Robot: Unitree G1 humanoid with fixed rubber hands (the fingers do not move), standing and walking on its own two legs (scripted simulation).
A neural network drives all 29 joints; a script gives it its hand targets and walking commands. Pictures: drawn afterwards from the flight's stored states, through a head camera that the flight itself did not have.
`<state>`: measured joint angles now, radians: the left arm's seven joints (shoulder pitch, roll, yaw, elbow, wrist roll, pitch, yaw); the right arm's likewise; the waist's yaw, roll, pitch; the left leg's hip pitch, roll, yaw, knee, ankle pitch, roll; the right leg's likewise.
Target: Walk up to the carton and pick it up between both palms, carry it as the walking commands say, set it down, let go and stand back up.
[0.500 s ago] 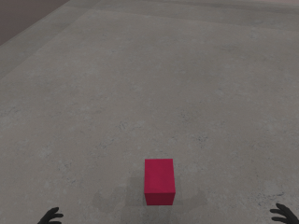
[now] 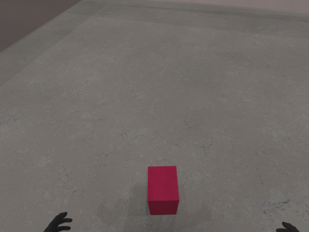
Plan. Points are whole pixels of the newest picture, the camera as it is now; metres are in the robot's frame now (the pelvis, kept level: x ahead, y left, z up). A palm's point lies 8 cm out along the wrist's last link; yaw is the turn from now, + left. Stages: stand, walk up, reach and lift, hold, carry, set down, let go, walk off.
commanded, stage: walk up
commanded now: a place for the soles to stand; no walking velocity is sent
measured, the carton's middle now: (162, 191) +0.43 +0.02 -0.63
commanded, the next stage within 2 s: reach and lift in 0.10 s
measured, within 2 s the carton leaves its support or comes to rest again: neither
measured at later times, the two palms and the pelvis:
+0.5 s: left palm (71, 207) +0.21 +0.29 -0.11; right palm (264, 209) +0.22 -0.27 -0.11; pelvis +0.02 +0.01 -0.03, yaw +2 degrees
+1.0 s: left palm (101, 179) +0.32 +0.24 -0.17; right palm (227, 178) +0.33 -0.21 -0.17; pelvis -0.03 +0.01 -0.08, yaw +2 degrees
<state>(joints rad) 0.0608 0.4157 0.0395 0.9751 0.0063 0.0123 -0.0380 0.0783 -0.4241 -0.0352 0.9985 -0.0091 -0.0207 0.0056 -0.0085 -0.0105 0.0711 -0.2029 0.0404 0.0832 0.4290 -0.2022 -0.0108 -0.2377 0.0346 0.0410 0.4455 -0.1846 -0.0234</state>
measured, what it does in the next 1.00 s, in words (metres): lowers itself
